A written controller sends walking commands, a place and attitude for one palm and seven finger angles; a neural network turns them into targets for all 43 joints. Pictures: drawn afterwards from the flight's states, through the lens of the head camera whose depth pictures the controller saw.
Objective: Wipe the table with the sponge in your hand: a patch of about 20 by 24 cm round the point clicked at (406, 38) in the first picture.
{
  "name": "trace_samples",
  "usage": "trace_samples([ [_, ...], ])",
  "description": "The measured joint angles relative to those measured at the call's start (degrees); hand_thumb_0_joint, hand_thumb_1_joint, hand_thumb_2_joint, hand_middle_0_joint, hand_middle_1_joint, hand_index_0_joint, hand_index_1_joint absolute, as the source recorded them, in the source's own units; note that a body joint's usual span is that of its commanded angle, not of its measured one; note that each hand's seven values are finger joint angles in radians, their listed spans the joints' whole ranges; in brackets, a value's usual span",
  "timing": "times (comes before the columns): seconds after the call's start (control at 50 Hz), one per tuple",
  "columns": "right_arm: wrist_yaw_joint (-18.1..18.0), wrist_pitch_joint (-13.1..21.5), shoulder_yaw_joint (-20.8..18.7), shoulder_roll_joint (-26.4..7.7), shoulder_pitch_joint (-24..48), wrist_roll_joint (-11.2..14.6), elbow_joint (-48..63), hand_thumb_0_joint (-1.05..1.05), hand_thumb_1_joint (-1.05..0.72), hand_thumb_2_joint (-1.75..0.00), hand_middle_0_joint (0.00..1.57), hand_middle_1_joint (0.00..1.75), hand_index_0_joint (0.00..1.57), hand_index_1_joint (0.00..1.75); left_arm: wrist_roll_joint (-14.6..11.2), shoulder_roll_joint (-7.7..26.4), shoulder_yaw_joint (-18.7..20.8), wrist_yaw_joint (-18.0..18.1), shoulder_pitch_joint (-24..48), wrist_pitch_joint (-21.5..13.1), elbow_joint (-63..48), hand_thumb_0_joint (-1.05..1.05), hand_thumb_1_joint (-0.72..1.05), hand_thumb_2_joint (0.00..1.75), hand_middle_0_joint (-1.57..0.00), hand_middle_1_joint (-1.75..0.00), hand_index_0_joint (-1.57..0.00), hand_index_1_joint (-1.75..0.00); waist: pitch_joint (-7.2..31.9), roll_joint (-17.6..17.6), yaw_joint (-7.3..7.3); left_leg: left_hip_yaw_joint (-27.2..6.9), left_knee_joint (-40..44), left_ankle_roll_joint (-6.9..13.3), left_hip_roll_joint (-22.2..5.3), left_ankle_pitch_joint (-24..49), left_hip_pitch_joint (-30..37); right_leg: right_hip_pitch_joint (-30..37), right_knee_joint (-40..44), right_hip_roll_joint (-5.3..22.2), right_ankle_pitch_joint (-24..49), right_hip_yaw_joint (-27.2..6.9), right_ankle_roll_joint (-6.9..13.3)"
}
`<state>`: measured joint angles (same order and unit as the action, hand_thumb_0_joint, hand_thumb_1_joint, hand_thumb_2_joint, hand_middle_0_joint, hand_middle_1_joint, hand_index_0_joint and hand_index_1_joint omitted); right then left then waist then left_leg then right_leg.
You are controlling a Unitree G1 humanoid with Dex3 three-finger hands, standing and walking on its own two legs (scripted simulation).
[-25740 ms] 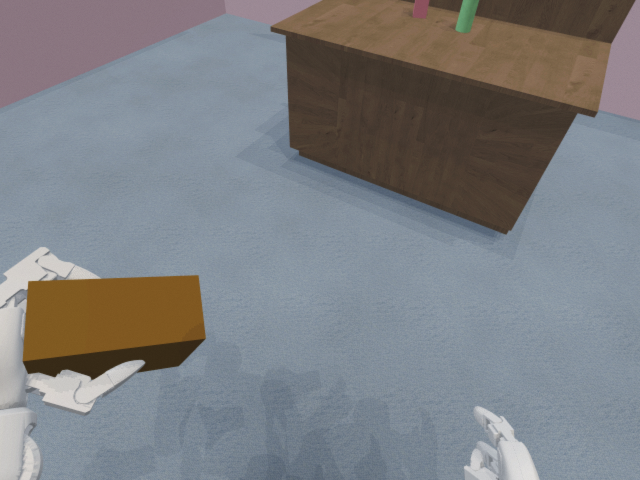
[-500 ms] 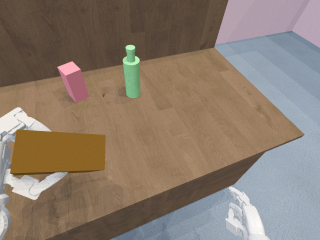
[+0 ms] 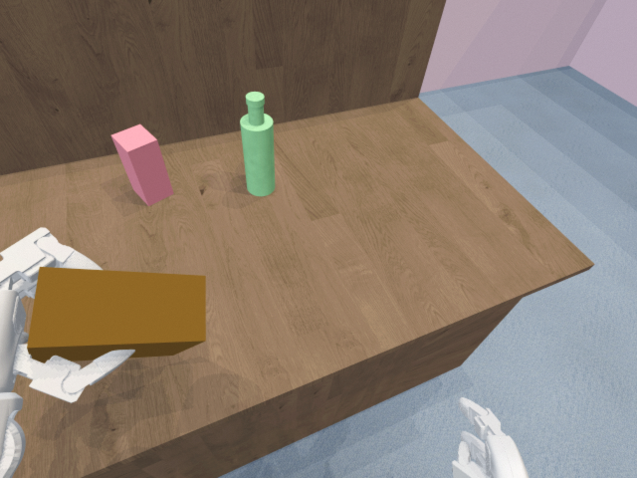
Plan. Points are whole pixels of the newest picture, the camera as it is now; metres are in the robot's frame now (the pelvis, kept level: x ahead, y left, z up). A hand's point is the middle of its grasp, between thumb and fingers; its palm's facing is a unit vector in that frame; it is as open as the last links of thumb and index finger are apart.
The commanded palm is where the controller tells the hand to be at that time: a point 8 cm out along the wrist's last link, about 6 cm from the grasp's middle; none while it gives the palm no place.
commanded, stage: look again from close up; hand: left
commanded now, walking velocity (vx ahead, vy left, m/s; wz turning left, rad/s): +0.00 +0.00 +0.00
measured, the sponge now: (144, 319) +0.24 +0.21 +0.12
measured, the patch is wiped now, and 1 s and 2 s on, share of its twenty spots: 0.00 0.00 0.00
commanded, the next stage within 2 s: turn the palm down, sponge in hand in 0.16 s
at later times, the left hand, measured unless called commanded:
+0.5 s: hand (59, 309) +0.22 +0.26 +0.16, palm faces +0.29 -0.77 -0.57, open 9.9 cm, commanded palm +0.16 +0.28 +0.17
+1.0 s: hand (127, 346) +0.21 +0.21 +0.12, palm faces +0.16 -0.54 -0.82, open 9.9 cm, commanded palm +0.16 +0.25 +0.16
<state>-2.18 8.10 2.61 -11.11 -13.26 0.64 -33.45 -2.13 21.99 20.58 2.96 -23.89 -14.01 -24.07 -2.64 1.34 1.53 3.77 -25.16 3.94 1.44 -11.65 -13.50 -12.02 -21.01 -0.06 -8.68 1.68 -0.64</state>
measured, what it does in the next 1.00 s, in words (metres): shifts its weight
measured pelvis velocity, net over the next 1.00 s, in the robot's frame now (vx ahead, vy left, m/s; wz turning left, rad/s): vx -0.01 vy -0.07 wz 0.05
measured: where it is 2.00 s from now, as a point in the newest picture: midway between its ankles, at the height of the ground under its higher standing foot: outside the picture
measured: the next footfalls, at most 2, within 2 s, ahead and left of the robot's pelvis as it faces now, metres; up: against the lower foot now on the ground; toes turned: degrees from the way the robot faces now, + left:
none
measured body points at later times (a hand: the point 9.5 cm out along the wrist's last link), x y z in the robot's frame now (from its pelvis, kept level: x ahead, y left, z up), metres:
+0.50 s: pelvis -0.01 -0.02 -0.01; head +0.00 -0.03 +0.44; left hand +0.20 +0.30 +0.19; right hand +0.20 -0.24 -0.09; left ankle +0.02 +0.07 -0.74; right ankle +0.02 -0.13 -0.74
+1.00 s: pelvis -0.01 -0.07 -0.03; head +0.01 -0.10 +0.42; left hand +0.19 +0.24 +0.17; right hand +0.20 -0.29 -0.12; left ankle +0.02 +0.07 -0.74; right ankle +0.02 -0.13 -0.74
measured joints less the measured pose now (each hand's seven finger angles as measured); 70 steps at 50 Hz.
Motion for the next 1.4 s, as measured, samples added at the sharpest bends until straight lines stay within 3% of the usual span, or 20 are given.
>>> trace_samples([
  [0.26,-0.21,0.47,-0.32,0.01,0.43,-0.19,0.4,0.02,-0.9,-0.9,0.2,0.3,0.2,0.3,0.12,0.75,-0.03,0.06,-0.56,-0.57,-1.85,-0.01,-0.49,1.05,-0.75,-1.34,-0.76,-1.35,0.37,0.05,-0.04,-0.23,0.09,-0.28,-0.09,-0.01,0.09,0.03,-0.15,-0.09,-0.24,0.21,0.28],
  [0.3,-1.97,0.23,0.77,-1.18,-1.53,0.15,2.96,0.02,-0.9,-0.9,0.2,0.3,0.2,0.3,2.49,5.86,-0.12,-1.19,6.5,0.44,-0.26,-0.01,-0.49,1.05,-0.75,-1.34,-0.76,-1.34,-0.29,-0.21,1.07,-1.54,-2.22,-0.25,0.38,-0.59,-1.58,-1.54,-3.94,-0.4,-2.62,0.02,0.5],
  [0.36,0.5,-0.85,0.9,-2.57,0.78,-2.03,0.53,0.02,-0.9,-0.9,0.2,0.3,0.2,0.3,2.17,10.43,3.3,-3.01,16.44,5.14,4.28,-0.01,-0.49,1.05,-0.75,-1.34,-0.76,-1.34,-1.2,-0.28,1.66,-2.33,-4.22,-0.73,1.34,-1.05,-2.44,-2.81,-7.63,0.35,-4.16,0.34,1.2],
  [0.4,1.22,-1.76,0.82,-3.38,2.48,-1.45,-0.55,0.02,-0.9,-0.9,0.2,0.3,0.2,0.3,-1.19,9.88,5.94,-4.56,16.81,10.01,5.17,-0.01,-0.49,1.05,-0.75,-1.34,-0.76,-1.35,-0.48,-1.38,1.72,-1.55,-4.58,-0.9,1.0,-1.41,-2.38,-3.27,-8.49,0.06,-4.66,-0.47,1.03],
  [0.44,1.53,-2.34,0.32,-4.07,3.39,-0.76,-0.64,0.02,-0.9,-0.9,0.2,0.3,0.2,0.3,-2.6,8.49,6.53,-6.19,13.93,14.38,4.59,-0.01,-0.48,1.05,-0.75,-1.34,-0.76,-1.35,0.32,-2.71,1.39,-1.12,-4.86,-0.92,0.82,-1.76,-2.21,-3.34,-8.96,-0.12,-4.88,-0.9,0.94],
  [0.48,1.8,-3.07,-0.16,-4.63,3.95,-0.19,-0.06,0.02,-0.9,-0.9,0.2,0.3,0.2,0.3,-1.19,7.26,4.71,-7.58,9.39,16.94,3.03,-0.01,-0.48,1.05,-0.75,-1.34,-0.76,-1.35,0.72,-3.63,1.25,-0.97,-5.36,-0.93,0.76,-2.08,-2.22,-3.56,-9.8,-0.17,-5.32,-1.03,1.1],
  [0.52,1.82,-3.64,-0.5,-4.76,4.47,-0.43,0.69,0.02,-0.9,-0.9,0.2,0.3,0.2,0.3,1.07,6.25,1.85,-8.3,4.53,16.73,1.37,-0.01,-0.48,1.05,-0.75,-1.34,-0.76,-1.35,0.69,-3.9,1.33,-1.02,-6.23,-1.09,0.63,-2.45,-2.67,-4.14,-10.97,-0.28,-5.88,-0.95,1.38],
  [0.6,0.81,-3.63,-0.79,-3.69,4.97,-1.71,1.13,0.02,-0.9,-0.9,0.2,0.3,0.2,0.3,4.41,6.16,-1.3,-6.36,-0.58,10.49,-0.25,-0.01,-0.48,1.05,-0.75,-1.34,-0.76,-1.35,0.64,-2.12,2.27,-2.16,-9.49,-2.03,0.09,-3.38,-5.78,-7.01,-14.39,-0.72,-7.33,0.31,2.37],
  [0.66,0.42,-3.27,-1.07,-2.74,5.19,-2.65,0.04,0.02,-0.9,-0.9,0.2,0.3,0.2,0.3,7.2,6.99,0.11,-2.15,1.31,5.31,-0.01,-0.01,-0.49,1.05,-0.75,-1.34,-0.76,-1.35,0.79,-0.86,3.33,-3.8,-12.37,-3.14,-0.65,-4.21,-8.4,-8.81,-16.33,-1.43,-8.15,2.03,3.51],
  [0.7,0.27,-3.46,-1.09,-2.59,5.31,-2.7,-0.73,0.02,-0.9,-0.9,0.2,0.3,0.2,0.3,8.88,7.66,1.63,0.15,4.19,4.3,1.08,-0.01,-0.49,1.05,-0.75,-1.34,-0.76,-1.34,1.23,-0.9,3.7,-4.94,-14.11,-3.76,-1.03,-4.73,-9.95,-9.78,-17.41,-1.8,-8.65,3.19,4.16],
  [0.78,-1.07,-5.05,-0.67,-3.07,5.33,-1.77,-1.43,0.02,-0.9,-0.9,0.2,0.3,0.2,0.3,10.16,9.41,2.61,0.1,9.94,9.12,6.94,-0.01,-0.49,1.05,-0.75,-1.34,-0.76,-1.35,2.19,-2.9,3.63,-6.3,-15.3,-4.46,-1.37,-5.05,-10.87,-10.16,-18.08,-2.19,-9.12,4.54,4.93],
  [0.84,-2.4,-6.44,-0.26,-3.73,4.95,-0.76,-0.62,0.02,-0.9,-0.9,0.2,0.3,0.2,0.3,11.54,11.25,0.78,-3.29,11.48,15.54,11.52,-0.01,-0.49,1.05,-0.75,-1.34,-0.76,-1.35,2.48,-4.91,3.19,-6.1,-14.63,-4.47,-1.63,-4.9,-10.11,-9.67,-17.69,-2.46,-9.0,4.32,5.14],
  [0.88,-3.1,-6.9,-0.17,-4.05,4.65,-0.26,0.15,0.02,-0.9,-0.9,0.2,0.3,0.2,0.3,12.63,12.27,-0.78,-5.7,10.63,17.54,12.68,-0.01,-0.48,1.05,-0.75,-1.34,-0.76,-1.35,2.41,-5.88,2.7,-5.64,-14.29,-4.43,-1.88,-4.96,-9.65,-9.54,-17.64,-2.7,-9.01,3.85,5.24],
  [0.92,-3.48,-6.84,-0.42,-4.15,4.29,-0.2,0.7,0.02,-0.9,-0.9,0.2,0.3,0.2,0.3,13.29,12.6,-1.88,-7.31,8.97,16.75,12.06,-0.01,-0.48,1.05,-0.75,-1.34,-0.76,-1.35,2.25,-6.37,2.23,-5.21,-14.42,-4.47,-2.21,-5.24,-9.64,-9.76,-17.88,-3.02,-9.16,3.42,5.44],
  [0.98,-3.55,-6.49,-1.15,-3.82,3.44,-0.52,0.73,0.02,-0.9,-0.9,0.2,0.3,0.2,0.3,13.18,12.81,-1.71,-8.15,5.78,11.96,8.58,-0.01,-0.48,1.05,-0.75,-1.34,-0.76,-1.35,2.24,-5.7,1.9,-4.8,-15.41,-4.63,-2.71,-6.06,-10.33,-10.68,-18.88,-3.52,-9.8,3.01,5.82],
  [1.06,-2.81,-6.69,-2.68,-3.95,1.78,-0.8,0.33,0.02,-0.9,-0.9,0.2,0.3,0.2,0.3,14.1,13.31,-0.14,-4.64,3.3,7.83,3.19,-0.01,-0.49,1.05,-0.75,-1.34,-0.76,-1.35,2.74,-4.54,2.4,-4.82,-17.34,-5.45,-3.2,-7.56,-11.6,-11.95,-20.59,-3.99,-11.11,2.96,6.27],
  [1.1,-2.56,-7.19,-3.42,-4.59,1.32,-0.69,0.18,0.02,-0.9,-0.9,0.2,0.3,0.2,0.3,15.06,13.35,0.84,-1.89,2.53,8.5,2.08,-0.01,-0.49,1.05,-0.75,-1.34,-0.76,-1.35,3.17,-4.62,2.74,-4.65,-18.02,-5.77,-3.22,-8.2,-12.08,-12.53,-21.37,-3.98,-11.7,2.78,6.24],
  [1.16,-2.99,-8.64,-4.22,-5.72,1.0,-0.42,0.39,0.02,-0.9,-0.9,0.2,0.3,0.2,0.3,16.93,13.42,1.1,0.46,2.12,12.91,2.97,0.0,-0.49,1.05,-0.75,-1.34,-0.76,-1.35,3.79,-5.07,3.22,-4.15,-18.08,-5.59,-2.77,-8.55,-12.34,-13.18,-22.14,-3.51,-12.32,2.3,5.84],
  [1.26,-4.52,-9.31,-4.07,-6.63,1.47,0.76,1.42,0.02,-0.91,-0.9,0.2,0.3,0.2,0.3,21.08,13.26,-1.28,-0.68,1.53,19.8,6.12,0.0,-0.49,1.05,-0.75,-1.34,-0.76,-1.35,3.89,-5.8,3.22,-3.76,-16.74,-4.67,-1.98,-8.1,-11.67,-12.75,-21.45,-2.75,-12.21,1.88,5.15],
  [1.4,-4.82,-7.18,-2.61,-4.72,3.62,0.46,1.91,0.02,-0.91,-0.9,0.2,0.3,0.2,0.3,28.26,11.47,-8.05,0.27,-0.27,16.1,1.74,-0.01,-0.49,1.05,-0.75,-1.34,-0.76,-1.35,4.21,-5.29,3.22,-3.69,-15.79,-3.95,-1.86,-7.87,-10.36,-10.88,-19.31,-2.69,-11.33,1.73,4.47],
])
